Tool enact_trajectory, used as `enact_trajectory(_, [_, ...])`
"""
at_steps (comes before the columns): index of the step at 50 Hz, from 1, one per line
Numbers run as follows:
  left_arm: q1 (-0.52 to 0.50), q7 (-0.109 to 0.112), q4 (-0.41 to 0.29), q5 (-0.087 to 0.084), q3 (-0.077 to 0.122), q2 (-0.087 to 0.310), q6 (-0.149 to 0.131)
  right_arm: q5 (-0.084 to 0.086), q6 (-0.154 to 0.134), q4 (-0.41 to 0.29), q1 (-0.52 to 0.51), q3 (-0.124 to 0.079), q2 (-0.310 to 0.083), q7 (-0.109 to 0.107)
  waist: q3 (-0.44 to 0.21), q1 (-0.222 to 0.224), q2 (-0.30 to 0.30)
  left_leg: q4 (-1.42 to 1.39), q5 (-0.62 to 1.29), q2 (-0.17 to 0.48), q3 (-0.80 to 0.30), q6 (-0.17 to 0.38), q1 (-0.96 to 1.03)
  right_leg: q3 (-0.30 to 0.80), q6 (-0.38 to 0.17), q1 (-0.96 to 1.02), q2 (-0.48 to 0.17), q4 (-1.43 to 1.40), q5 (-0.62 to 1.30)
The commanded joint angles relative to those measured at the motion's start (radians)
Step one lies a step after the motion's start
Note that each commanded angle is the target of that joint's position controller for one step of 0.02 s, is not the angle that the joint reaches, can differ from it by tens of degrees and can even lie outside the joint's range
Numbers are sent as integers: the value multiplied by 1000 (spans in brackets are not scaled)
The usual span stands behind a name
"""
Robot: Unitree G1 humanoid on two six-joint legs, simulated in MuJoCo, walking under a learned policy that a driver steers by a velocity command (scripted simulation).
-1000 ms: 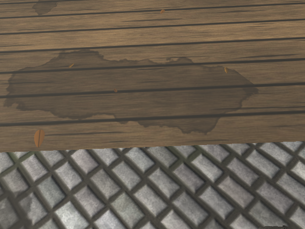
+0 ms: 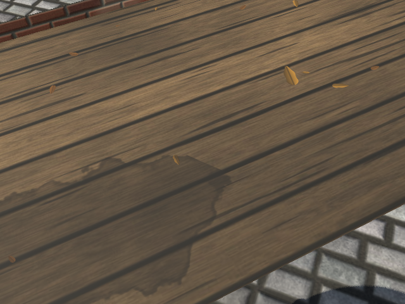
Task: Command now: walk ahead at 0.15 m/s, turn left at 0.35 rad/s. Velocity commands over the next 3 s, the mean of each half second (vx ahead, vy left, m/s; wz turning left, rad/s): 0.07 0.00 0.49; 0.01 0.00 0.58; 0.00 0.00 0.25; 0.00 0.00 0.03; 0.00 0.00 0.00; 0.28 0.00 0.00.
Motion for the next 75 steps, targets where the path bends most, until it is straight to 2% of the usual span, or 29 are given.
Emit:
enact_trajectory(1, [-15, 15, -56, -2, 23, 114, -4, -6, 3, -62, 10, 2, -14, 9, -67, 0, -142, -125, 81, -1, 44, 7, 100, 6, -88, -24, -250, -20, 728])
enact_trajectory(7, [13, 24, -49, 2, 45, 158, 35, -15, 4, -116, -13, -4, -37, 14, -77, 18, -134, -276, -94, -37, 84, 70, 154, 26, -97, 42, -317, 162, 721])
enact_trajectory(9, [-2, 27, -53, -3, 51, 165, 47, -15, -13, -106, 71, -11, -46, 7, -127, -35, -74, -437, -1, -61, 76, 111, 298, -10, -45, 9, -282, 373, 676])
enact_trajectory(10, [25, 25, -73, -3, 52, 166, 49, -18, -29, -109, 139, -37, -145, -4, -201, -66, 85, -522, 382, 80, -144, 175, 460, -51, 24, -121, -188, 638, 393])
enact_trajectory(11, [31, 16, -137, -7, 33, 89, 62, 1, -20, -122, 145, -74, -282, -12, -261, -34, 274, -552, 807, 352, -538, 390, 621, -21, 82, -432, 50, 927, -468])
enact_trajectory(12, [-5, 16, -131, 17, 33, 113, 80, 42, -8, -115, 185, -73, -261, -12, -325, -72, 123, -594, 633, 351, -544, 423, 600, 176, 90, -444, -3, 997, -477])
enact_trajectory(14, [-84, 18, -144, 0, 41, 134, 81, 22, 17, -131, 39, -42, -155, -26, -105, -20, 14, -658, 320, 246, -397, 343, 412, 189, 101, -501, -49, 948, -310])
enact_trajectory(15, [-94, 20, -148, 10, 47, 147, 81, 25, 22, -144, -15, -33, -129, -30, -74, 3, 15, -676, 265, 190, -350, 293, 367, 188, 108, -486, -61, 882, -251])
enact_trajectory(19, [-36, 10, -142, 13, 40, 110, 110, 14, 6, -157, -36, -40, -149, -15, -144, 29, 24, -662, 304, 107, -285, 244, 349, 179, 127, -402, -30, 780, -188])
enact_trajectory(24, [-108, 12, -182, 10, 38, 120, 119, 8, 23, -175, -18, -55, -176, -8, -126, -12, 85, -713, -81, 87, -382, 229, 348, 197, 138, -412, -25, 609, -179])
enact_trajectory(30, [-108, 16, -210, -7, 33, 128, 95, -2, 35, -200, -36, -68, -193, 6, -135, -24, 106, -692, -87, 82, -492, 214, 329, 200, 101, -296, 15, 429, -220])
enact_trajectory(33, [-6, 25, -196, -16, 30, 127, 79, 9, 40, -210, -80, -71, -189, 11, -141, 24, 114, -675, -74, 49, -526, 158, 271, 190, 57, -125, 47, 196, -177])
enact_trajectory(34, [38, 34, -186, -12, 33, 135, 72, 21, 39, -213, -95, -68, -176, 6, -134, 50, 96, -653, -156, 5, -506, 108, 207, 198, 43, -24, 29, 46, -109])
enact_trajectory(35, [39, 44, -196, 2, 49, 213, 67, 33, 36, -223, -72, -58, -129, 0, -124, 33, -41, -517, -298, -85, -413, 41, 109, 370, 7, 42, -145, -90, -216])
enact_trajectory(36, [-38, 39, -231, 15, 69, 315, 68, 39, 30, -248, -79, -57, -101, -6, -87, 20, -288, -244, -357, -270, -153, 2, -64, 682, -89, 18, -399, -177, -278])
enact_trajectory(37, [-79, 31, -240, 28, 65, 279, 68, -11, 26, -228, -93, -74, -182, -11, -47, 14, -174, -47, -340, -181, -152, -10, -41, 634, -143, -104, -429, -136, -89])
enact_trajectory(39, [-161, 22, -258, 17, 34, 172, 60, -9, 34, -185, -18, -78, -176, 2, -63, -59, -111, 135, -242, -166, -137, -12, 46, 421, -105, -143, -300, -65, 174])
enact_trajectory(41, [-173, 22, -275, 13, 29, 155, 56, -5, 50, -164, 21, -74, -168, 17, -98, -53, -170, 242, -208, -156, -94, -33, 18, 304, -92, -68, -241, -25, 314])
enact_trajectory(47, [-11, 20, -238, 11, 52, 196, 59, 12, 70, -216, -112, -45, -135, 35, -112, 50, -184, 73, -240, -106, -44, -79, -27, 254, -123, 126, -292, 29, 427])
enact_trajectory(53, [-33, -7, -231, 18, 65, 228, 61, 27, 70, -245, -129, -21, -108, 33, -130, 51, -236, -216, -307, -100, 38, -28, 222, 194, -117, 7, -306, 82, 434])
enact_trajectory(56, [-56, -12, -218, -1, 64, 229, 74, 14, 48, -216, -48, -10, -89, 18, -137, -12, -190, -582, -55, -113, 55, 12, 409, 149, -52, -67, -273, 188, 386])
enact_trajectory(57, [-16, -14, -210, -2, 59, 201, 77, -6, 32, -211, -33, -13, -129, 9, -157, -8, -89, -677, 30, -38, -74, 23, 544, 110, 14, -178, -238, 277, 220])
enact_trajectory(58, [11, -24, -256, 10, 26, 87, 83, -4, 16, -243, -44, -25, -230, 3, -177, 23, 220, -705, 277, 280, -458, 100, 656, 15, 105, -410, -121, 492, -311])
enact_trajectory(59, [-75, -7, -263, 6, 31, 133, 107, 5, 8, -226, -5, -33, -244, -1, -140, -48, 191, -647, 496, 334, -438, 233, 488, 126, 106, -387, -78, 566, -419])
enact_trajectory(61, [-69, -12, -232, -11, 39, 154, 119, 8, 4, -217, -98, 6, -132, -5, -73, 11, 107, -665, 418, 218, -294, 219, 443, 174, 106, -366, -91, 613, -308])
enact_trajectory(62, [-49, -16, -211, -8, 45, 167, 115, 4, 6, -221, -145, 11, -121, -10, -62, 32, 117, -671, 391, 159, -245, 181, 448, 164, 109, -363, -85, 597, -248])
enact_trajectory(65, [5, -24, -164, 2, 45, 162, 113, 10, -2, -202, -122, 20, -107, -21, -120, 32, 92, -639, 548, 123, -177, 176, 485, 149, 121, -301, -64, 594, -194])
enact_trajectory(72, [-34, -7, -141, -5, 24, 121, 120, -1, -1, -152, -96, 21, -111, -19, -84, -2, 100, -636, 258, 126, -243, 191, 418, 138, 99, -179, -35, 306, -203])
enact_trajectory(75, [20, 6, -108, 5, 12, 103, 96, 13, -5, -135, -121, 31, -88, -29, -101, 46, 30, -607, 151, 100, -254, 125, 320, 175, 74, 26, -67, 35, 62])
Next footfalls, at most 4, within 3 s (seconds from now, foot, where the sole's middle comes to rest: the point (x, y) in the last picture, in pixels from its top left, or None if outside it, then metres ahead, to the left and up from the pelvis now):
0.20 left None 0.14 0.10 -0.78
0.70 right None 0.13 -0.09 -0.78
1.14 left None -0.02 0.06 -0.78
1.52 right None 0.11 -0.09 -0.78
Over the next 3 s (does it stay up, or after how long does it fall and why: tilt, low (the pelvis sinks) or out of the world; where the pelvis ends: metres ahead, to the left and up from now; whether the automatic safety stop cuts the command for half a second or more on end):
stays up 0.08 0.07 0.00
